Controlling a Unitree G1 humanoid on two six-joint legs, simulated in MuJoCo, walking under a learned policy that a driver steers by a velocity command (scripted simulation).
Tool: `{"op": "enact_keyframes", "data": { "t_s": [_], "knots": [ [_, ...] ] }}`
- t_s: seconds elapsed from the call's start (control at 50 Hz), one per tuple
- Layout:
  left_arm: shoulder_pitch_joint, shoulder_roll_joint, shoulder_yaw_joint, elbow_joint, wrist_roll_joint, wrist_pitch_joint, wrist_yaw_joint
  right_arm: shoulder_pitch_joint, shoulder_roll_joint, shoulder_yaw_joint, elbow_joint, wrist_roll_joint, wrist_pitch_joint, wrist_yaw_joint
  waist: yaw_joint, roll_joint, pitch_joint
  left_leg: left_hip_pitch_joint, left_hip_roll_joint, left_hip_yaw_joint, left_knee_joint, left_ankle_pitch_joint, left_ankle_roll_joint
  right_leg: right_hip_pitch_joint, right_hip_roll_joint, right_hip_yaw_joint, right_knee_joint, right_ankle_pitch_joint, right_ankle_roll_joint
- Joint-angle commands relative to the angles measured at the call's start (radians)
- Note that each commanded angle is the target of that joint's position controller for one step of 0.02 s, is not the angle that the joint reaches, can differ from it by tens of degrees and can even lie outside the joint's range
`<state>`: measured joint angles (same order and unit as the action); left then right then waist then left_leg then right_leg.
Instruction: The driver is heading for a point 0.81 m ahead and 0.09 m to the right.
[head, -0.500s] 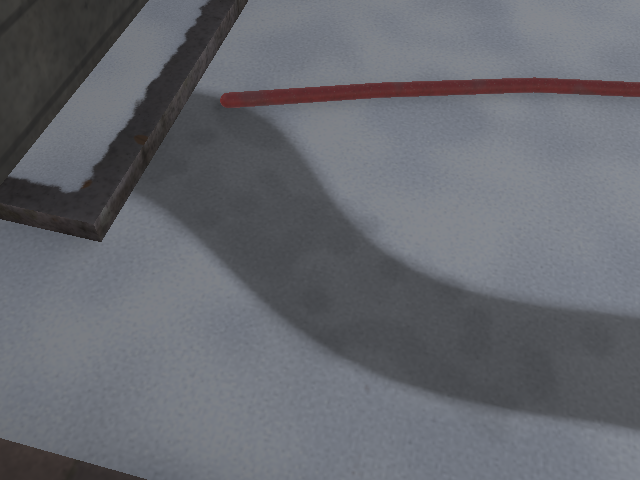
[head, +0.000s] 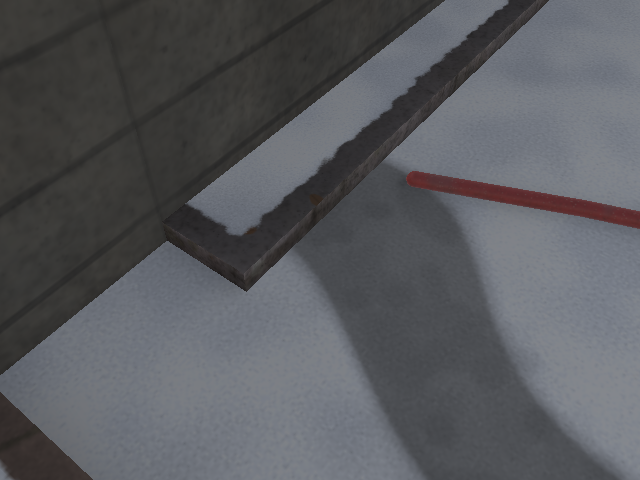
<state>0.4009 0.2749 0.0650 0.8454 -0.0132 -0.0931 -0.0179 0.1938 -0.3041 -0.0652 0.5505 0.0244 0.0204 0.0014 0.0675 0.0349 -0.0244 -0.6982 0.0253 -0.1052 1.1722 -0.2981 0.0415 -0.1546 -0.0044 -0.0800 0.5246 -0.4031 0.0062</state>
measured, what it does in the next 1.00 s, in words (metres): goes down: left foot, then right foot 0.18 m lower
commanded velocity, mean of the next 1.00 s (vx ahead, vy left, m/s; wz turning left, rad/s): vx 0.50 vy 0.00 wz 0.09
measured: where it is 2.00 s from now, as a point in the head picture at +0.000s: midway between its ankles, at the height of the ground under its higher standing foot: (349, 396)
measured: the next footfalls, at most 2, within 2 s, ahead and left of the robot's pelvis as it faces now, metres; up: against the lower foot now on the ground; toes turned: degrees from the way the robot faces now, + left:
left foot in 0.16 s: +0.18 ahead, +0.16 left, +0.00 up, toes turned +3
right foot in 0.62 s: +0.52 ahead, -0.08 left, -0.18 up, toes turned +3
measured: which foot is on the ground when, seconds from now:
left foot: up 0.00-0.14, down 0.16-0.62, up 0.64-1.00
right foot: down 0.00-0.18, up 0.20-0.60, down 0.62-1.00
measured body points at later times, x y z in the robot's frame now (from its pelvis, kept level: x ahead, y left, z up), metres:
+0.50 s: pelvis +0.28 +0.04 -0.05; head +0.30 +0.04 +0.40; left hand +0.48 +0.30 -0.13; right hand +0.28 -0.23 -0.17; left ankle +0.14 +0.16 -0.73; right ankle +0.44 -0.08 -0.75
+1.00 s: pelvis +0.60 +0.02 -0.17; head +0.65 +0.02 +0.28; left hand +0.57 +0.29 -0.30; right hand +0.87 -0.18 -0.24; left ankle +0.78 +0.15 -0.88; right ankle +0.48 -0.08 -0.91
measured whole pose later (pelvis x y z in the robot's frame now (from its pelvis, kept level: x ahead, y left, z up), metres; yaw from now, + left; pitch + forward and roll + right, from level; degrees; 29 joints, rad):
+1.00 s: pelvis +0.60 +0.02 -0.17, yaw +1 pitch +4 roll -1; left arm 0.41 0.24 0.05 0.91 -0.03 -0.06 0.01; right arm -0.02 -0.22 -0.04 0.68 0.00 -0.09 0.02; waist 0.10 0.02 0.01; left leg -0.62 0.03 -0.03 0.53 0.04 0.01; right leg -0.03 0.07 0.02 0.30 -0.34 -0.06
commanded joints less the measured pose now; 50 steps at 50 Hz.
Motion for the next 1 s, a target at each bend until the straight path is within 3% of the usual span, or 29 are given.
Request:
{"op": "enact_keyframes", "data": {
  "t_s": [0.02, 0.04, 0.1, 0.12, 0.16, 0.18, 0.2, 0.22, 0.24, 0.26, 0.3, 0.36, 0.4, 0.46, 0.52, 0.58, 0.62, 0.64, 0.66, 0.68, 0.7, 0.72, 0.74, 0.76, 0.78, 0.8, 0.86, 0.94, 1.0],
  "knots": [
    [-0.054, 0.179, 0.03, -0.028, 0.002, -0.005, 0.009, -0.05, 0.012, 0.019, -0.083, -0.016, -0.032, 0.037, -0.033, -0.091, 0.02, 0.003, 0.043, 0.038, -0.2, 0.104, 0.004, 0.001, -0.237, 0.169, -0.199, 0.516, -0.21],
    [-0.047, 0.182, 0.025, -0.019, -0.01, -0.002, 0.003, -0.065, 0.013, 0.025, -0.084, -0.019, -0.035, 0.045, -0.022, -0.092, 0.007, 0.047, 0.032, 0.082, -0.24, 0.109, 0.006, 0.002, -0.232, 0.143, -0.198, 0.539, -0.208],
    [-0.089, 0.188, 0.016, -0.021, 0.003, -0.008, -0.005, -0.02, -0.051, -0.005, -0.06, -0.02, -0.046, 0.059, -0.06, -0.118, -0.044, 0.176, -0.001, 0.146, -0.197, 0.253, 0.033, 0.015, -0.235, 0.08, -0.069, 0.701, -0.177],
    [-0.118, 0.203, 0.015, -0.03, -0.001, -0.008, -0.007, 0.025, -0.055, -0.009, -0.048, -0.028, -0.046, 0.055, -0.096, -0.136, -0.068, 0.315, -0.042, 0.193, -0.246, 0.209, 0.049, -0.042, -0.204, 0.035, 0.004, 0.832, -0.145],
    [-0.166, 0.21, 0.014, -0.038, -0.005, -0.027, -0.013, 0.324, -0.1, -0.05, 0.045, -0.017, -0.047, 0.043, -0.27, -0.156, -0.13, 0.782, -0.121, 0.275, -0.396, 0.279, 0.078, -0.259, -0.151, -0.019, 0.381, 0.927, -0.086],
    [-0.181, 0.163, 0.008, -0.067, -0.001, -0.047, -0.021, 0.478, -0.153, -0.063, 0.106, -0.01, -0.043, 0.027, -0.335, 0.062, -0.103, 0.992, 0.026, 0.062, -0.527, 0.418, 0.186, -0.549, -0.043, -0.012, 0.85, 0.157, -0.009],
    [-0.023, 0.098, -0.014, -0.096, -0.02, -0.059, -0.029, 0.363, -0.199, -0.048, 0.064, 0.0, -0.046, 0.032, -0.169, 0.257, -0.147, 0.915, 0.223, -0.406, -0.706, 0.253, 0.328, -0.686, 0.009, 0.134, 0.925, -0.173, -0.032],
    [-0.059, 0.142, 0.003, -0.094, -0.05, -0.055, -0.028, 0.322, -0.16, -0.037, 0.07, 0.02, -0.054, 0.039, -0.153, 0.16, -0.068, 0.809, 0.263, -0.461, -0.782, 0.168, 0.349, -0.749, -0.027, 0.152, 0.877, -0.132, -0.047],
    [-0.114, 0.125, 0.001, -0.114, -0.06, -0.044, -0.025, 0.311, -0.151, -0.041, 0.09, 0.0, -0.064, 0.044, -0.142, 0.094, -0.044, 0.7, 0.296, -0.553, -0.783, -0.042, 0.351, -0.759, -0.059, 0.201, 0.827, -0.092, -0.069],
    [-0.178, 0.146, 0.013, -0.13, -0.05, -0.024, -0.016, 0.229, -0.109, -0.022, 0.066, -0.017, -0.087, 0.059, -0.112, -0.053, 0.041, 0.528, 0.285, -0.505, -0.792, -0.092, 0.32, -0.724, -0.079, 0.205, 0.742, -0.031, -0.082],
    [-0.192, 0.137, 0.018, -0.126, -0.025, 0.013, -0.017, 0.129, -0.084, -0.016, 0.075, -0.025, -0.12, 0.034, -0.05, -0.041, 0.126, 0.295, 0.273, -0.396, -0.745, -0.127, 0.253, -0.65, -0.132, 0.257, 0.57, 0.122, -0.073],
    [-0.216, 0.063, -0.002, -0.131, 0.034, 0.018, -0.04, 0.137, -0.069, -0.015, 0.129, -0.033, -0.111, -0.041, -0.016, 0.041, 0.06, 0.118, 0.108, -0.135, -0.689, -0.119, 0.187, -0.419, -0.062, 0.157, 0.317, 0.689, -0.071],
    [-0.231, 0.048, -0.012, -0.135, 0.025, 0.021, -0.055, 0.158, -0.074, -0.016, 0.136, -0.03, -0.112, -0.053, -0.019, 0.013, 0.019, 0.079, 0.081, -0.069, -0.663, -0.11, 0.171, -0.305, -0.028, 0.135, 0.237, 0.859, -0.079],
    [-0.361, 0.052, -0.025, -0.19, 0.008, 0.024, -0.06, 0.22, -0.075, -0.022, 0.162, 0.0, -0.102, -0.051, -0.073, 0.006, 0.048, 0.194, 0.101, -0.078, -0.57, -0.142, 0.148, -0.344, -0.046, 0.156, 0.108, 0.821, -0.079],
    [-0.42, 0.051, -0.028, -0.194, -0.003, 0.021, -0.067, 0.297, -0.044, -0.024, 0.186, 0.001, -0.073, -0.06, -0.13, -0.022, 0.073, 0.417, 0.129, -0.108, -0.415, -0.137, 0.116, -0.449, -0.097, 0.185, -0.064, 0.818, -0.075],
    [-0.344, 0.059, -0.016, -0.152, 0.01, 0.017, -0.057, 0.33, -0.033, -0.024, 0.208, 0.013, -0.046, -0.067, -0.132, -0.013, 0.073, 0.542, 0.111, -0.093, -0.226, 0.037, 0.093, -0.377, -0.126, 0.156, -0.243, 0.782, -0.073],
    [-0.023, 0.084, 0.013, -0.044, 0.027, 0.013, -0.043, 0.315, -0.039, -0.025, 0.23, 0.007, -0.051, -0.05, 0.017, -0.059, -0.03, 0.31, 0.02, 0.003, 0.164, 0.078, 0.057, 0.104, -0.101, 0.092, -0.237, 0.833, -0.127],
    [0.168, 0.114, 0.02, 0.005, 0.035, 0.016, -0.045, 0.275, 0.003, -0.017, 0.228, -0.013, -0.076, -0.029, 0.102, -0.173, -0.114, 0.013, -0.096, 0.064, 0.608, -0.398, 0.016, 0.43, -0.184, 0.174, -0.061, 1.091, -0.181],
    [0.172, 0.177, 0.03, 0.013, 0.026, 0.009, -0.045, 0.392, 0.03, 0.005, 0.195, 0.008, -0.107, -0.016, 0.024, -0.338, -0.226, -0.271, -0.089, -0.05, 0.755, -0.49, -0.001, 0.703, -0.288, 0.316, 0.198, 1.257, -0.228],
    [0.184, 0.2, 0.048, 0.005, 0.014, 0.029, -0.033, 0.38, -0.015, 0.011, 0.18, 0.014, -0.137, -0.011, 0.056, -0.35, -0.29, -0.366, -0.056, -0.066, 0.76, -0.449, -0.028, 0.713, -0.328, 0.427, 0.159, 1.169, -0.279],
    [0.176, 0.262, 0.073, 0.013, 0.023, 0.031, -0.007, 0.26, -0.019, 0.016, 0.122, 0.061, -0.167, -0.015, 0.068, -0.358, -0.345, -0.512, -0.037, -0.094, 0.73, -0.294, -0.028, 0.724, -0.447, 0.668, -0.013, 0.508, -0.402],
    [0.001, 0.149, 0.033, -0.053, 0.036, 0.024, 0.001, 0.132, -0.086, -0.003, 0.116, 0.045, -0.161, -0.041, 0.014, -0.043, -0.242, -0.443, 0.044, -0.024, 0.482, -0.059, -0.018, 0.473, -0.426, 0.698, -0.187, 0.229, -0.353],
    [-0.118, 0.131, 0.017, -0.074, 0.047, 0.009, 0.013, 0.084, -0.08, -0.006, 0.1, 0.03, -0.141, -0.052, -0.058, -0.1, -0.134, -0.344, 0.068, -0.04, 0.362, 0.025, -0.053, 0.236, -0.454, 0.746, -0.207, 0.363, -0.385],
    [-0.168, 0.095, 0.001, -0.061, 0.033, 0.003, 0.012, 0.099, -0.064, -0.005, 0.13, -0.005, -0.11, -0.055, -0.108, -0.051, -0.021, -0.216, 0.106, -0.028, 0.233, 0.03, -0.082, 0.016, -0.385, 0.611, -0.229, 0.505, -0.35],
    [-0.177, 0.082, 0.0, -0.056, 0.025, 0.001, 0.009, 0.087, -0.03, -0.002, 0.131, -0.027, -0.097, -0.047, -0.116, -0.09, 0.031, -0.145, 0.13, -0.035, 0.063, 0.037, -0.095, -0.086, -0.317, 0.493, -0.247, 0.534, -0.313],
    [-0.15, 0.088, 0.001, -0.049, 0.035, -0.003, 0.013, 0.045, -0.001, 0.005, 0.128, -0.03, -0.093, -0.043, -0.103, -0.11, 0.04, -0.071, 0.124, -0.002, -0.031, 0.078, -0.1, -0.151, -0.26, 0.414, -0.286, 0.569, -0.287],
    [-0.084, 0.117, 0.014, -0.025, 0.005, 0.0, 0.029, -0.074, 0.061, 0.026, 0.106, -0.024, -0.11, -0.009, -0.058, -0.12, 0.01, 0.092, 0.065, 0.066, -0.402, 0.297, -0.074, -0.13, -0.171, 0.237, -0.313, 0.718, -0.226],
    [0.022, 0.11, 0.019, 0.024, -0.024, 0.02, 0.032, -0.235, 0.044, 0.017, 0.075, -0.017, -0.117, 0.013, 0.002, -0.07, 0.04, 0.103, 0.002, 0.091, -0.631, 0.398, -0.045, 0.053, -0.173, 0.239, -0.307, 0.633, -0.204],
    [0.031, 0.122, 0.027, 0.036, -0.013, 0.042, 0.037, -0.251, 0.003, 0.002, 0.066, -0.021, -0.132, 0.027, -0.022, -0.099, 0.046, 0.14, -0.014, 0.078, -0.712, 0.327, -0.009, 0.158, -0.19, 0.262, -0.224, 0.679, -0.171]
  ]
}}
